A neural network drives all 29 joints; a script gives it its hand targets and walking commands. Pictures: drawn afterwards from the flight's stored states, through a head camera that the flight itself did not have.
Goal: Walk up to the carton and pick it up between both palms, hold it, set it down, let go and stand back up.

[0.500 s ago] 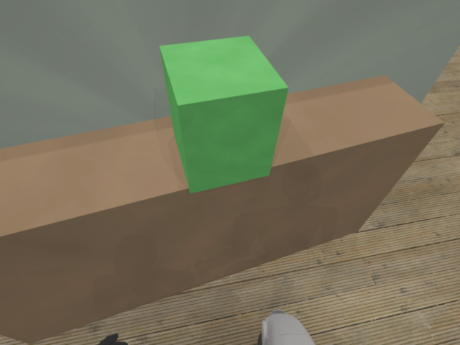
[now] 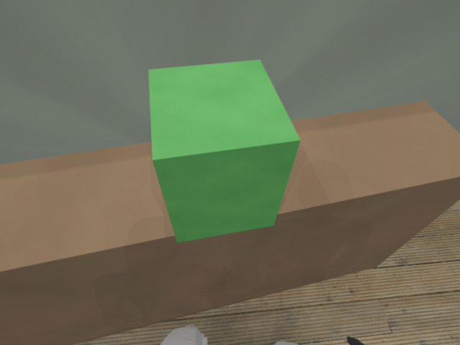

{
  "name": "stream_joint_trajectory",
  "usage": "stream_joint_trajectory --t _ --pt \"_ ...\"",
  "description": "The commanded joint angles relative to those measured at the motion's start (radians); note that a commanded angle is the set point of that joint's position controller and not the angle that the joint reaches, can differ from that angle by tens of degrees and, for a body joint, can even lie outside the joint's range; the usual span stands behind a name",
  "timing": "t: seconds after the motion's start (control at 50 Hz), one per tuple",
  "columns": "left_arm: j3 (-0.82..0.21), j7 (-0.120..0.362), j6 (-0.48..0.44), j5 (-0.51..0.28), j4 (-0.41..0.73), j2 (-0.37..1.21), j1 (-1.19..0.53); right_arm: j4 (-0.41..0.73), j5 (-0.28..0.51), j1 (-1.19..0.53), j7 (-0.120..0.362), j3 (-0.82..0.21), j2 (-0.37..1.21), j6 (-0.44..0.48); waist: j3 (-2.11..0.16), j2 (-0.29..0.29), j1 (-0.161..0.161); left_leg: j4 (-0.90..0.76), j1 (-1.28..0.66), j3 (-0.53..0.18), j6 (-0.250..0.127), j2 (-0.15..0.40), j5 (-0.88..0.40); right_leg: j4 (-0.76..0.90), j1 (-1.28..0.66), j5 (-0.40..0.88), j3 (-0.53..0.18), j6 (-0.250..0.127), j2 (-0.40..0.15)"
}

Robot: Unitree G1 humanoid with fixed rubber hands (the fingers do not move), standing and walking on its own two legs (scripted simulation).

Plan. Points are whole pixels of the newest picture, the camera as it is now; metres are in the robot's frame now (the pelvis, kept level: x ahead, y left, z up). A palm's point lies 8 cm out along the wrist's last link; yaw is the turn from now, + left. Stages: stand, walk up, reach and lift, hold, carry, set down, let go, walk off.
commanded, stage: walk up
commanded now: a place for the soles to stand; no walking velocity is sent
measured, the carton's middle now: (216, 154) +0.43 +0.05 +0.07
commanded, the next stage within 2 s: none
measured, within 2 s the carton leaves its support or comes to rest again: neither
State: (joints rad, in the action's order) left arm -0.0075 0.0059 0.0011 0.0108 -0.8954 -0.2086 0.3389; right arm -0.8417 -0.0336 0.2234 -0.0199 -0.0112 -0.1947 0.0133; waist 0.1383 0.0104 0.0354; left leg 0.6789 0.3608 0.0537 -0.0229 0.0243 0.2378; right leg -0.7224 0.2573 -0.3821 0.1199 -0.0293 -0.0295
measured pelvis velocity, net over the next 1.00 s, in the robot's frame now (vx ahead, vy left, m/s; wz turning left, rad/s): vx -0.01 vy -0.02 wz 0.04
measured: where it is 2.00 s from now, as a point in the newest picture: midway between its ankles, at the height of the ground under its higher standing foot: outside the picture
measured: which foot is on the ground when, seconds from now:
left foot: down 0.00-1.00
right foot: down 0.00-1.00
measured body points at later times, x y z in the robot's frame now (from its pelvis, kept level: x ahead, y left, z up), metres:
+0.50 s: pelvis +0.02 +0.01 +0.02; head +0.03 +0.01 +0.47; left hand +0.07 +0.24 -0.13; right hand +0.08 -0.23 -0.13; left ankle +0.08 +0.11 -0.71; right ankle +0.01 -0.10 -0.71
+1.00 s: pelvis -0.01 -0.02 +0.01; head +0.04 -0.02 +0.46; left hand +0.05 +0.25 -0.13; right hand +0.05 -0.28 -0.13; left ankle +0.08 +0.11 -0.71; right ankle -0.01 -0.13 -0.70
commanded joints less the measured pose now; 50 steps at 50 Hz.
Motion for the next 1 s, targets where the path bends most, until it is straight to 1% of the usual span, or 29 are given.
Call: stream_joint_trajectory --t 0.0,0.02,0.04,0.06,0.08,0.1,0.16,0.2,0.26,0.34,0.56,0.74,0.76,0.78,0.8,0.82,0.84,0.86,0.88,0.9,0.92,0.94,0.96,0.98 --pt "-0.011 -0.021 0.014 -0.01 0.039 -0.075 0.115 0.042 0.07 -0.035 -0.001 0.036 -0.199 -0.006 -0.188 -0.159 0.013 -0.324 0.006 -0.356 -0.201 0.295 -0.035 0.063 -0.069 -0.084 -0.107 0.002 -0.026" --pt "-0.008 -0.021 0.011 -0.004 0.046 -0.101 0.068 0.039 0.069 -0.053 0.002 0.023 -0.175 -0.01 -0.138 -0.147 -0.001 -0.354 0.058 -0.3 -0.153 0.239 0.043 0.129 -0.084 -0.046 -0.12 -0.004 -0.033" --pt "-0.008 -0.018 0.004 -0.005 0.043 -0.111 0.045 0.029 0.059 -0.056 0.005 0.011 -0.162 -0.013 -0.114 -0.144 -0.005 -0.35 0.066 -0.249 -0.104 0.193 0.055 0.189 -0.082 -0.002 -0.132 -0.007 -0.05" --pt "-0.01 -0.014 -0.002 -0.01 0.028 -0.115 0.043 0.021 0.053 -0.058 0.005 0.004 -0.156 -0.012 -0.085 -0.142 -0.004 -0.328 0.051 -0.207 -0.07 0.16 0.063 0.238 -0.052 0.04 -0.148 -0.009 -0.07" --pt "-0.012 -0.011 -0.009 -0.016 0.011 -0.114 0.05 0.007 0.047 -0.057 0.006 -0.001 -0.151 -0.011 -0.078 -0.137 -0.008 -0.3 0.005 -0.181 -0.051 0.138 0.054 0.267 -0.017 0.064 -0.16 -0.013 -0.084" --pt "-0.014 -0.009 -0.017 -0.02 -0.002 -0.12 0.049 -0.009 0.042 -0.05 0.009 -0.004 -0.145 -0.01 -0.091 -0.119 -0.015 -0.27 -0.052 -0.17 -0.045 0.129 -0.001 0.277 0.01 0.088 -0.163 -0.016 -0.092" --pt "-0.014 -0.014 -0.033 -0.014 -0.013 -0.13 0.01 -0.045 0.04 -0.037 0.017 -0.01 -0.135 0.004 -0.154 -0.062 -0.032 -0.217 -0.138 -0.148 -0.052 0.129 -0.197 0.294 -0.011 0.176 -0.161 -0.019 -0.105" --pt "-0.014 -0.014 -0.036 -0.012 -0.018 -0.126 -0.01 -0.061 0.041 -0.044 0.017 -0.012 -0.133 0.01 -0.16 -0.037 -0.037 -0.212 -0.148 -0.137 -0.054 0.125 -0.231 0.304 -0.024 0.208 -0.156 -0.02 -0.108" --pt "-0.015 -0.013 -0.033 -0.017 -0.034 -0.117 -0.028 -0.086 0.042 -0.055 0.015 -0.016 -0.135 0.01 -0.135 -0.008 -0.038 -0.23 -0.131 -0.128 -0.049 0.121 -0.197 0.327 -0.03 0.202 -0.154 -0.022 -0.11" --pt "-0.015 -0.011 -0.03 -0.02 -0.058 -0.114 -0.042 -0.121 0.041 -0.056 0.013 -0.02 -0.142 0.008 -0.108 0.004 -0.038 -0.259 -0.118 -0.126 -0.041 0.115 -0.14 0.354 -0.029 0.166 -0.154 -0.024 -0.111" --pt "-0.017 -0.016 -0.028 -0.02 -0.112 -0.129 -0.056 -0.196 0.04 -0.018 0.007 -0.029 -0.154 0.01 -0.106 -0.019 -0.038 -0.305 -0.109 -0.13 -0.029 0.106 -0.07 0.38 -0.057 0.12 -0.151 -0.026 -0.106" --pt "-0.021 -0.021 -0.025 -0.019 -0.145 -0.128 -0.043 -0.229 0.039 0.02 0.002 -0.032 -0.155 0.007 -0.084 -0.029 -0.042 -0.317 -0.096 -0.138 -0.025 0.103 -0.035 0.385 -0.045 0.093 -0.148 -0.023 -0.101" --pt "0.039 -0.032 -0.007 0.004 -0.103 -0.244 -0.132 -0.151 0.015 0.014 -0.007 0.002 -0.202 0.017 -0.005 0.007 -0.076 -0.298 -0.005 -0.214 -0.054 0.134 -0.132 0.256 -0.044 0.089 -0.058 -0.026 -0.046" --pt "0.038 -0.035 0.0 0.014 -0.094 -0.217 -0.11 -0.158 0.014 0.047 -0.012 0.015 -0.247 0.021 -0.057 -0.045 -0.063 -0.338 -0.019 -0.292 -0.089 0.184 -0.174 0.182 -0.044 0.048 -0.054 -0.017 -0.025" --pt "0.033 -0.036 0.004 0.017 -0.091 -0.182 -0.081 -0.157 0.013 0.052 -0.018 0.029 -0.271 0.017 -0.075 -0.095 -0.059 -0.371 -0.08 -0.368 -0.131 0.232 -0.16 0.129 0.022 -0.015 -0.054 -0.002 -0.004" --pt "0.03 -0.037 0.009 0.016 -0.083 -0.16 -0.064 -0.145 0.013 0.062 -0.024 0.043 -0.285 0.012 -0.098 -0.131 -0.063 -0.382 -0.13 -0.436 -0.172 0.275 -0.144 0.088 0.076 -0.075 -0.064 0.007 0.009" --pt "0.033 -0.038 0.012 0.017 -0.073 -0.152 -0.06 -0.131 0.012 0.07 -0.029 0.051 -0.282 0.008 -0.117 -0.163 -0.071 -0.39 -0.139 -0.486 -0.201 0.305 -0.128 0.029 0.096 -0.129 -0.086 0.008 0.006" --pt "0.038 -0.039 0.015 0.019 -0.058 -0.151 -0.061 -0.114 0.009 0.064 -0.032 0.058 -0.276 0.005 -0.131 -0.188 -0.074 -0.396 -0.141 -0.511 -0.22 0.32 -0.124 -0.033 0.112 -0.166 -0.114 0.008 0.003" --pt "0.041 -0.039 0.017 0.017 -0.045 -0.151 -0.065 -0.1 0.005 0.055 -0.036 0.063 -0.269 0.002 -0.144 -0.199 -0.077 -0.396 -0.144 -0.515 -0.231 0.326 -0.128 -0.083 0.129 -0.177 -0.135 0.011 -0.002" --pt "0.045 -0.039 0.019 0.014 -0.035 -0.149 -0.06 -0.082 0.001 0.039 -0.039 0.068 -0.265 -0.001 -0.164 -0.202 -0.072 -0.385 -0.145 -0.506 -0.232 0.323 -0.147 -0.109 0.133 -0.157 -0.148 0.014 -0.008" --pt "0.047 -0.037 0.021 0.012 -0.028 -0.148 -0.051 -0.064 0.0 0.018 -0.042 0.069 -0.257 -0.004 -0.19 -0.196 -0.064 -0.371 -0.138 -0.483 -0.224 0.311 -0.165 -0.111 0.116 -0.127 -0.156 0.017 -0.015" --pt "0.05 -0.035 0.023 0.01 -0.019 -0.146 -0.044 -0.046 -0.002 -0.007 -0.041 0.071 -0.253 -0.007 -0.209 -0.186 -0.054 -0.354 -0.122 -0.453 -0.208 0.291 -0.177 -0.093 0.092 -0.095 -0.153 0.019 -0.016" --pt "0.051 -0.032 0.025 0.01 -0.015 -0.141 -0.03 -0.031 -0.002 -0.036 -0.039 0.07 -0.249 -0.012 -0.227 -0.176 -0.04 -0.331 -0.094 -0.411 -0.184 0.263 -0.174 -0.039 0.047 -0.056 -0.141 0.019 -0.014" --pt "0.053 -0.028 0.025 0.009 -0.012 -0.136 -0.007 -0.016 -0.003 -0.075 -0.035 0.067 -0.247 -0.02 -0.235 -0.167 -0.017 -0.299 -0.043 -0.362 -0.152 0.227 -0.162 0.046 -0.024 0.004 -0.115 0.013 -0.004"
